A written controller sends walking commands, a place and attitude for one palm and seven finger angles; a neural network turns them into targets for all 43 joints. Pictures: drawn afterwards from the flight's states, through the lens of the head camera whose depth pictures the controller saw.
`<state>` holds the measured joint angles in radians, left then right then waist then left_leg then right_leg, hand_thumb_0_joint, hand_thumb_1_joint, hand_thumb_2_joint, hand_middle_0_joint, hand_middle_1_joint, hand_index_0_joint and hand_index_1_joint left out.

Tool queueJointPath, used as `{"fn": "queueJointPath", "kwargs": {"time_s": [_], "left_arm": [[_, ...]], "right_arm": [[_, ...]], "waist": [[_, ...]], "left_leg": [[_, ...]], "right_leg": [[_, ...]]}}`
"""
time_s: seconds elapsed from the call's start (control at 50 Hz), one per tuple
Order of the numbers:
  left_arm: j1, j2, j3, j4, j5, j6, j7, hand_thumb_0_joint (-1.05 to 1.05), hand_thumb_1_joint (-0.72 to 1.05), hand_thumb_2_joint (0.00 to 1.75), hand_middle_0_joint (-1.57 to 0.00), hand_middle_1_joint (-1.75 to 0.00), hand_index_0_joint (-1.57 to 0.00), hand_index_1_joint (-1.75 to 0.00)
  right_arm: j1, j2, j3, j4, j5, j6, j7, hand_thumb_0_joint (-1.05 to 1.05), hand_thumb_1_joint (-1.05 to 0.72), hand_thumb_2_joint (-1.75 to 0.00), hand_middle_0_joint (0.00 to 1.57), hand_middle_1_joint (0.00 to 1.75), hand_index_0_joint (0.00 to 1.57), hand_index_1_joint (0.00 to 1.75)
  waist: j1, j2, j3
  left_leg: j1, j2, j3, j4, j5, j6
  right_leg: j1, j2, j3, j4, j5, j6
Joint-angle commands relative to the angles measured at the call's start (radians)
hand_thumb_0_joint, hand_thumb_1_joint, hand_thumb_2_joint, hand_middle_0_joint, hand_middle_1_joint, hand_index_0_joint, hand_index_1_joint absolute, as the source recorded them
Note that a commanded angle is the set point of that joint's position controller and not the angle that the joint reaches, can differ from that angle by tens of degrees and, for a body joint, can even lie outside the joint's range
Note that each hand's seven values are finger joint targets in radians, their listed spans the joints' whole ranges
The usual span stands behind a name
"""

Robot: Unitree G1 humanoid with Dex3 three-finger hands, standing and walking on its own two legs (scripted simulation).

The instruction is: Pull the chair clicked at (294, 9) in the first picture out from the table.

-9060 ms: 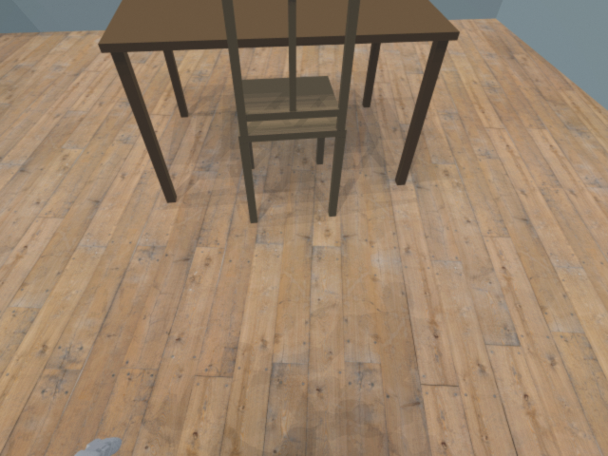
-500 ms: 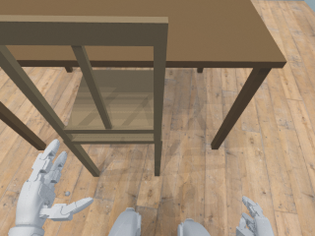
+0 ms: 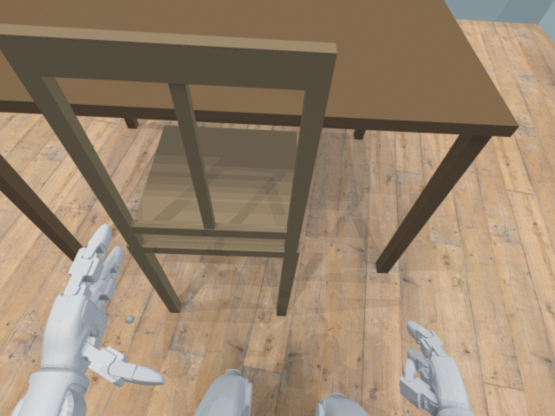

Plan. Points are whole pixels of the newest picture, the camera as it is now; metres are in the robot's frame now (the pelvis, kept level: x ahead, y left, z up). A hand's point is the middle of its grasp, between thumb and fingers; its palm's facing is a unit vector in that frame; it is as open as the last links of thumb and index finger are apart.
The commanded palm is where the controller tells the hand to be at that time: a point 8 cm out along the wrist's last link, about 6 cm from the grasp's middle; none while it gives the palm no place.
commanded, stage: raise the hand toward the chair's back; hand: left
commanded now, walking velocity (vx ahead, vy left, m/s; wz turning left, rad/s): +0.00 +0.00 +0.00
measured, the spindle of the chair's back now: (197, 171) +0.48 +0.17 +0.04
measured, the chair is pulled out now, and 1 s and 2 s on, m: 0.00 0.00 0.00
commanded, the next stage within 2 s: aim the fingers beside a spindle in 0.66 s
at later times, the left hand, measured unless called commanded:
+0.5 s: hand (138, 296) +0.26 +0.20 +0.05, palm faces +0.06 -1.00 -0.05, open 16.9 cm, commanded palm +0.23 +0.25 +0.06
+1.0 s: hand (155, 294) +0.26 +0.18 +0.04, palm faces +0.05 -1.00 -0.04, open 16.9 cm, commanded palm +0.25 +0.24 +0.05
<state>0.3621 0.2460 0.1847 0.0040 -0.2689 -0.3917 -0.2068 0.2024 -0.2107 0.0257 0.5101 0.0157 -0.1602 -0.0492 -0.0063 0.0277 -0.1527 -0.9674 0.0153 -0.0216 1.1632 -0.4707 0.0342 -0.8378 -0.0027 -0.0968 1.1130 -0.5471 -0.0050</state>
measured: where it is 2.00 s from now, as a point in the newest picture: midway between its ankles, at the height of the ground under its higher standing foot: outside the picture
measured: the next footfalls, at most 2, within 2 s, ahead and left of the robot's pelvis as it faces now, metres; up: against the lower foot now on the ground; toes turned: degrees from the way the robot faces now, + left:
none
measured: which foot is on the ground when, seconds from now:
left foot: down 0.00-1.00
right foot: down 0.00-1.00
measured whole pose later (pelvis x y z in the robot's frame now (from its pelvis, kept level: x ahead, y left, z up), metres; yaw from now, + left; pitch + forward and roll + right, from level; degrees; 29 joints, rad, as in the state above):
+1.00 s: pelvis +0.01 -0.02 +0.00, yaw +0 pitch +17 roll -2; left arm 0.27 0.24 0.20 0.11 -0.28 -0.42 -0.22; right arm 0.22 -0.24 0.01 0.54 0.02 -0.14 -0.04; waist -0.02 0.03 -0.16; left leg -0.96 0.03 -0.02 1.15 -0.48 0.01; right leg -0.84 0.01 -0.09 1.11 -0.57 -0.02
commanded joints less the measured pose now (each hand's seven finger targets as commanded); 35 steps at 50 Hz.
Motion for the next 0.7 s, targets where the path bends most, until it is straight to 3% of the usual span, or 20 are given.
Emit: {"fn": "queueJointPath", "kwargs": {"time_s": [0.0,0.12,0.24,0.3,0.42,0.5,0.52,0.56,0.62,0.64,0.68], "left_arm": [[-0.092,0.125,0.068,-0.210,-0.012,-0.067,-0.004,0.00,-0.50,0.30,-0.06,-0.08,-0.06,-0.08],[-0.120,0.155,0.103,-0.167,-0.018,-0.057,-0.008,0.00,-0.50,0.30,-0.06,-0.08,-0.06,-0.08],[-0.094,0.135,0.094,-0.132,-0.024,-0.048,-0.009,0.00,-0.50,0.30,-0.06,-0.08,-0.06,-0.08],[-0.106,0.140,0.095,-0.154,-0.019,-0.062,0.000,0.00,-0.50,0.30,-0.06,-0.08,-0.06,-0.08],[-0.103,0.150,0.109,-0.133,-0.014,-0.085,0.016,0.00,-0.50,0.30,-0.06,-0.08,-0.06,-0.08],[-0.113,0.136,0.097,-0.143,-0.020,-0.085,0.004,0.00,-0.50,0.30,-0.06,-0.08,-0.06,-0.08],[-0.106,0.148,0.105,-0.133,-0.016,-0.083,0.005,0.00,-0.50,0.30,-0.06,-0.08,-0.06,-0.08],[-0.116,0.143,0.097,-0.147,-0.018,-0.083,0.000,0.00,-0.50,0.30,-0.06,-0.08,-0.06,-0.08],[-0.116,0.148,0.104,-0.132,-0.020,-0.081,0.000,0.00,-0.50,0.30,-0.06,-0.08,-0.06,-0.08],[-0.119,0.138,0.097,-0.146,-0.021,-0.083,-0.004,0.00,-0.50,0.30,-0.06,-0.08,-0.06,-0.08],[-0.125,0.134,0.097,-0.141,-0.025,-0.083,-0.005,0.00,-0.50,0.30,-0.06,-0.08,-0.06,-0.08]], "right_arm": [[-0.018,-0.164,-0.069,-0.134,0.009,-0.045,-0.010,0.00,-0.90,-0.90,0.20,0.30,0.20,0.30],[-0.010,-0.171,-0.070,-0.119,0.010,-0.046,-0.012,0.00,-0.90,-0.90,0.20,0.30,0.20,0.30],[-0.004,-0.172,-0.074,-0.120,0.013,-0.044,-0.008,0.00,-0.90,-0.90,0.20,0.30,0.20,0.30],[-0.002,-0.172,-0.076,-0.116,0.011,-0.045,-0.005,0.00,-0.90,-0.90,0.20,0.30,0.20,0.30],[-0.001,-0.170,-0.079,-0.106,0.006,-0.040,-0.002,0.00,-0.90,-0.90,0.20,0.30,0.20,0.30],[0.000,-0.171,-0.079,-0.111,0.008,-0.037,-0.002,0.00,-0.90,-0.90,0.20,0.30,0.20,0.30],[0.002,-0.171,-0.081,-0.107,0.008,-0.035,-0.003,0.00,-0.90,-0.90,0.20,0.30,0.20,0.30],[0.001,-0.170,-0.079,-0.109,0.008,-0.034,-0.002,0.00,-0.90,-0.90,0.20,0.30,0.20,0.30],[-0.004,-0.169,-0.079,-0.105,0.009,-0.031,-0.005,0.00,-0.90,-0.90,0.20,0.30,0.20,0.30],[-0.002,-0.166,-0.078,-0.108,0.009,-0.031,-0.003,0.00,-0.90,-0.90,0.20,0.30,0.20,0.30],[-0.004,-0.164,-0.077,-0.106,0.009,-0.030,-0.004,0.00,-0.90,-0.90,0.20,0.30,0.20,0.30]], "waist": [[-0.015,0.075,-0.200],[-0.012,0.060,-0.210],[-0.012,0.033,-0.203],[-0.010,0.066,-0.219],[-0.015,0.038,-0.206],[-0.014,0.053,-0.229],[-0.018,0.029,-0.230],[-0.016,0.054,-0.240],[-0.020,0.028,-0.221],[-0.018,0.052,-0.236],[-0.019,0.041,-0.233]], "left_leg": [[0.302,0.004,-0.066,-0.225,0.122,-0.015],[0.300,0.003,-0.056,-0.227,0.156,-0.014],[0.298,0.001,-0.043,-0.231,0.183,-0.010],[0.314,0.002,-0.041,-0.229,0.203,-0.013],[0.298,0.004,-0.037,-0.217,0.221,-0.011],[0.302,-0.001,-0.029,-0.208,0.236,-0.010],[0.300,0.002,-0.028,-0.203,0.243,-0.008],[0.306,-0.001,-0.024,-0.201,0.257,-0.008],[0.289,0.000,-0.024,-0.195,0.247,-0.005],[0.302,-0.002,-0.021,-0.194,0.258,-0.005],[0.297,-0.004,-0.021,-0.192,0.259,-0.006]], "right_leg": [[-0.001,0.035,0.004,-0.164,0.128,-0.023],[0.032,0.036,0.009,-0.179,0.146,-0.022],[0.061,0.035,0.013,-0.197,0.170,-0.018],[0.058,0.032,0.013,-0.189,0.183,-0.019],[0.059,0.034,0.016,-0.185,0.201,-0.018],[0.075,0.030,0.023,-0.185,0.225,-0.016],[0.078,0.032,0.024,-0.185,0.233,-0.015],[0.087,0.029,0.027,-0.183,0.253,-0.015],[0.085,0.031,0.030,-0.188,0.251,-0.013],[0.087,0.029,0.031,-0.184,0.263,-0.013],[0.092,0.028,0.032,-0.186,0.269,-0.012]]}}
